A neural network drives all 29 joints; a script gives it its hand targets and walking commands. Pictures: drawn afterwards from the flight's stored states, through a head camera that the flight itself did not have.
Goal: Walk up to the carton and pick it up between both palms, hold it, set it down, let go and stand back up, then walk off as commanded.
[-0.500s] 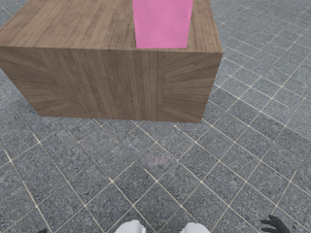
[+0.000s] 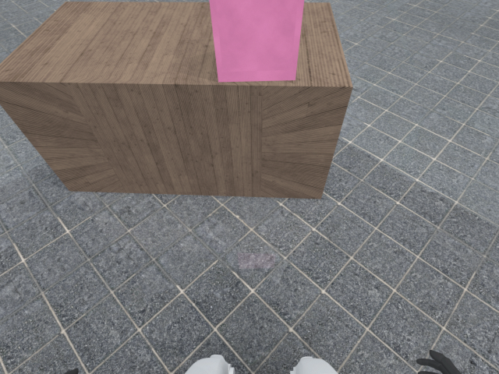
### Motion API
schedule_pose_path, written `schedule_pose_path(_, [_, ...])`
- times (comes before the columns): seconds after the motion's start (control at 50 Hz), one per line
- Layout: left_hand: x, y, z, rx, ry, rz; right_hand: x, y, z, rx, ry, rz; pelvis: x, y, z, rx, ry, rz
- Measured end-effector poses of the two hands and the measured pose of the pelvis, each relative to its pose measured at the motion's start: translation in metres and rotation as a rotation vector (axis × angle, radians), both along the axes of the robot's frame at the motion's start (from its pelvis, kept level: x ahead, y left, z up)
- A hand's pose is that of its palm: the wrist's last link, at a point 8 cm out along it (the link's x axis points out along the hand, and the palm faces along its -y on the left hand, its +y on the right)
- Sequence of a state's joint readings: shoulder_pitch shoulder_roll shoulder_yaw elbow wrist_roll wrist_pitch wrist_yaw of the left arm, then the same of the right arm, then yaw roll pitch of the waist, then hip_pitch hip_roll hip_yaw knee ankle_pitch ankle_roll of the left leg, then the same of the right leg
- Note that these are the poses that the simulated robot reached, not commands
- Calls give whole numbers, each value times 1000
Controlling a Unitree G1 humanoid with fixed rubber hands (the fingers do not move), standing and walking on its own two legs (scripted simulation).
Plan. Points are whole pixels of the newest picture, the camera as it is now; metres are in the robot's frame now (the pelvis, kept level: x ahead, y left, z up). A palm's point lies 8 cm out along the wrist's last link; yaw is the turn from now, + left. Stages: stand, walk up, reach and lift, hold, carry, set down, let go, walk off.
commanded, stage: walk off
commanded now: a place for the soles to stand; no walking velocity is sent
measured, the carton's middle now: (255, 19) +1.11 -0.02 +0.04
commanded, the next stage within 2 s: stand in 0.22 s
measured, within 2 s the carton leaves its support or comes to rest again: neither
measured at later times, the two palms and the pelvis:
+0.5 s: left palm out of the picture +0.10 +0.29 -0.09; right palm out of the picture +0.12 -0.31 -0.10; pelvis +0.01 -0.01 +0.01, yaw +0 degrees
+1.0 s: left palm out of the picture +0.12 +0.29 -0.08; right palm out of the picture +0.14 -0.30 -0.09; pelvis +0.02 +0.00 +0.02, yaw +0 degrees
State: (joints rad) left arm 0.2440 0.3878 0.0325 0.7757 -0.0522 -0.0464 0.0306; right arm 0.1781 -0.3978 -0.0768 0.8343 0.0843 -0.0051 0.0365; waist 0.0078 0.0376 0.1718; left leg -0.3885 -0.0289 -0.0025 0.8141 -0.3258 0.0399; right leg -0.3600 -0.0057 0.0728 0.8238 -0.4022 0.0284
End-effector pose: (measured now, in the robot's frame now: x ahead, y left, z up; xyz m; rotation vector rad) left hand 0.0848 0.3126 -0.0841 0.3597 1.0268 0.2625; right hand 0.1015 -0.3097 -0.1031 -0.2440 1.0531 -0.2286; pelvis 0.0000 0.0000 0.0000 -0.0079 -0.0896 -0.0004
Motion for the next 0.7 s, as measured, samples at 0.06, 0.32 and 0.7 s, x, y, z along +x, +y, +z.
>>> schedule_pose_path(0.06, [-1, -1, 1, 3, 4, 0, -2, -1, -1, 4, 4, -1, -1, -2, 1, 3, 2, -1])
schedule_pose_path(0.32, [5, -8, 1, -9, 23, -6, 3, -5, 1, 5, 9, -11, 5, -5, 3, 11, 16, -3])
schedule_pose_path(0.7, [30, -26, 0, -73, -3, -9, 34, 6, 9, 14, -13, 9, 17, -4, 11, 9, 57, -5])
